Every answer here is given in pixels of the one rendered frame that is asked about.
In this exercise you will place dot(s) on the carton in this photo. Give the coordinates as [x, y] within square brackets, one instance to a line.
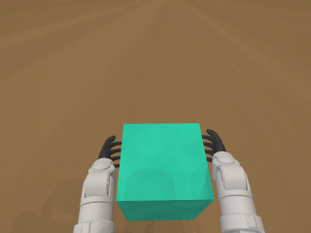
[163, 173]

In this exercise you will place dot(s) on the left robot forearm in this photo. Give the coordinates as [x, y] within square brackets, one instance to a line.
[97, 199]

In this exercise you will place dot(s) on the robot left hand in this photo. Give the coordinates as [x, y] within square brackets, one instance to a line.
[106, 151]

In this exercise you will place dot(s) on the robot right hand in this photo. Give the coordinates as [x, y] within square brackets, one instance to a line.
[216, 145]

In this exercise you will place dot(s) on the right robot forearm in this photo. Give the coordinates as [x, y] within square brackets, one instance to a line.
[237, 205]

